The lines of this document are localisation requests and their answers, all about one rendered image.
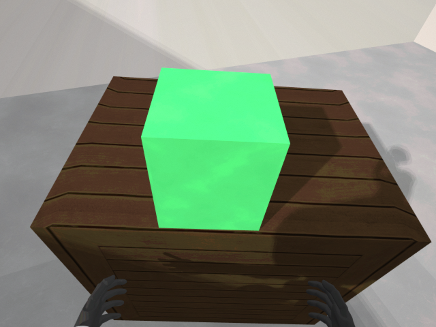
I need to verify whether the pedestal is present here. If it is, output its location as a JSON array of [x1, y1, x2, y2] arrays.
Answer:
[[30, 76, 431, 325]]

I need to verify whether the robot right hand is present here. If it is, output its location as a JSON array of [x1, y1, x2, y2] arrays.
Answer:
[[306, 280, 355, 327]]

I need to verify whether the carton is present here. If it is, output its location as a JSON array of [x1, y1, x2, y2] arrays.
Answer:
[[141, 67, 290, 231]]

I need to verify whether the robot left hand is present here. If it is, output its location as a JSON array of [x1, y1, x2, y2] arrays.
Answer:
[[74, 275, 127, 327]]

